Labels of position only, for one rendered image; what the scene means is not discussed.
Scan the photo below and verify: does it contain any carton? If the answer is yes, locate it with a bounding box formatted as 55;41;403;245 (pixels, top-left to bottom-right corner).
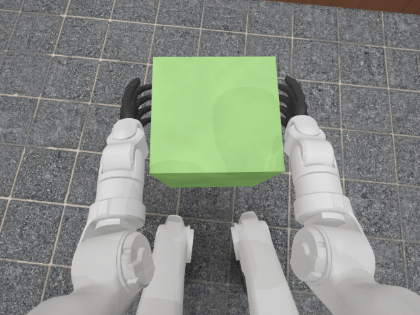
150;56;285;188

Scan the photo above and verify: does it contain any robot left thigh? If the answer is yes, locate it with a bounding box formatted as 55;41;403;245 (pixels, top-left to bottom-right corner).
136;221;194;315

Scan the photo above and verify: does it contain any left robot upper arm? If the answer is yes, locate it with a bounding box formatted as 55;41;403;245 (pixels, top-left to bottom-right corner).
26;230;155;315

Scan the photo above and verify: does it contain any right robot upper arm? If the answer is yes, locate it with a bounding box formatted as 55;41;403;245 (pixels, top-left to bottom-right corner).
290;224;420;315

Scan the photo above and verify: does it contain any robot left hand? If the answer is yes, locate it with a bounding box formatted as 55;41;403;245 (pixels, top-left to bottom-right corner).
119;77;152;127

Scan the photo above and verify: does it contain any robot right hand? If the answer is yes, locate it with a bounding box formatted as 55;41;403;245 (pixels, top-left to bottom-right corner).
278;76;308;128

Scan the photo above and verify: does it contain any left robot shin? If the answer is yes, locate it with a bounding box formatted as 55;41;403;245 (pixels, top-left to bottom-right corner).
154;215;185;243

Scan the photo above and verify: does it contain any robot left forearm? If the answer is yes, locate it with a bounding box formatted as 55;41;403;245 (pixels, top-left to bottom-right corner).
71;118;149;284

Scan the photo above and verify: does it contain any robot right forearm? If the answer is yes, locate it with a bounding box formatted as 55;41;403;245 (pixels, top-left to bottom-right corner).
283;115;375;258

